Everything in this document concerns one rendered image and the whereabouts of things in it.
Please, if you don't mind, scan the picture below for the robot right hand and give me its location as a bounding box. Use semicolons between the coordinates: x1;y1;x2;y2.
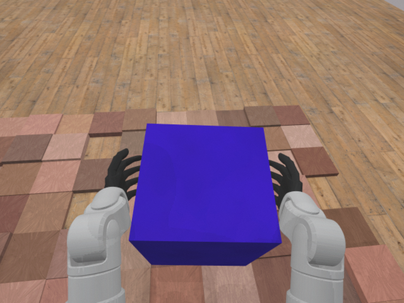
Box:
269;153;302;209

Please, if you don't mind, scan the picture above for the carton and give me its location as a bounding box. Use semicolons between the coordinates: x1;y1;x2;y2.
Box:
129;124;282;266

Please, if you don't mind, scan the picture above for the left robot forearm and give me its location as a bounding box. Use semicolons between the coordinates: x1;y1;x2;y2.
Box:
65;187;131;303

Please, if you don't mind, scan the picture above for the robot left hand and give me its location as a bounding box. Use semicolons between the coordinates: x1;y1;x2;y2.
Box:
104;148;142;201

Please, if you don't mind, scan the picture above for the right robot forearm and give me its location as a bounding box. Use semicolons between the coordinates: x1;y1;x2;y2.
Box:
278;191;346;303

